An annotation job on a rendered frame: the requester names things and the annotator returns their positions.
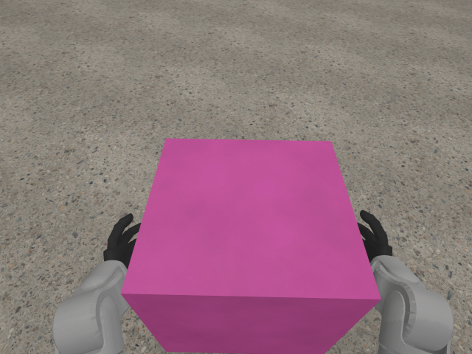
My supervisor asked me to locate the right robot hand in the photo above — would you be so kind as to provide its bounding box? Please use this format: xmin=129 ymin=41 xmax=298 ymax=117
xmin=357 ymin=210 xmax=392 ymax=263

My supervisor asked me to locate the right robot forearm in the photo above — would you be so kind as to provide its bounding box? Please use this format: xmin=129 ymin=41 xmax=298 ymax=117
xmin=370 ymin=255 xmax=454 ymax=354

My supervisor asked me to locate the left robot forearm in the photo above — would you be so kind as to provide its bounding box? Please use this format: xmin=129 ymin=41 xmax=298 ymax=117
xmin=52 ymin=260 xmax=130 ymax=354

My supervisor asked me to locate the carton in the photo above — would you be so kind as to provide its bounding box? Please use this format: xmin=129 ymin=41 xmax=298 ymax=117
xmin=121 ymin=139 xmax=381 ymax=354

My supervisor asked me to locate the left robot hand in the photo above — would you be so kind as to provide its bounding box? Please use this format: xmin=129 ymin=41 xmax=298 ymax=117
xmin=103 ymin=213 xmax=141 ymax=269

